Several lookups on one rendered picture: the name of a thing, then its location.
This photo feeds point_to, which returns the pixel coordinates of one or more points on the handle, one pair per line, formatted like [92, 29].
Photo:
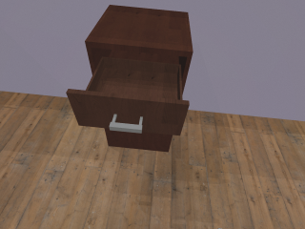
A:
[126, 127]

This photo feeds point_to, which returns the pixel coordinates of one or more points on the drawer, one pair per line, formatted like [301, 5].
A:
[129, 89]

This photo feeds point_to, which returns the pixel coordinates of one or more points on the cabinet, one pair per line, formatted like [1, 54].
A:
[162, 36]

